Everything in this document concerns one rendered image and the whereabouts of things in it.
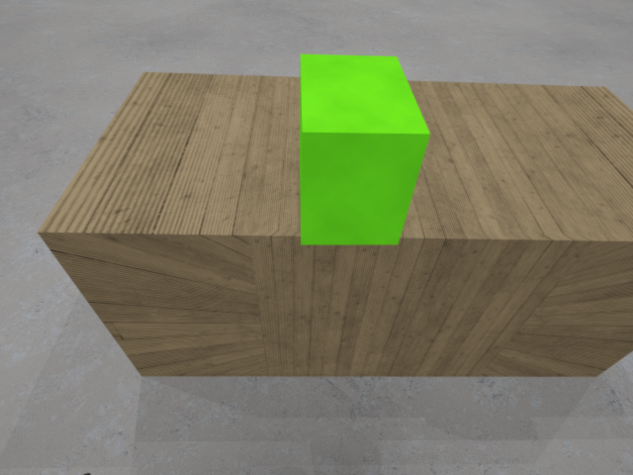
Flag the carton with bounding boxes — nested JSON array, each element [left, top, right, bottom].
[[300, 54, 430, 245]]

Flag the pedestal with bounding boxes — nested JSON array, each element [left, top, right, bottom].
[[38, 72, 633, 377]]

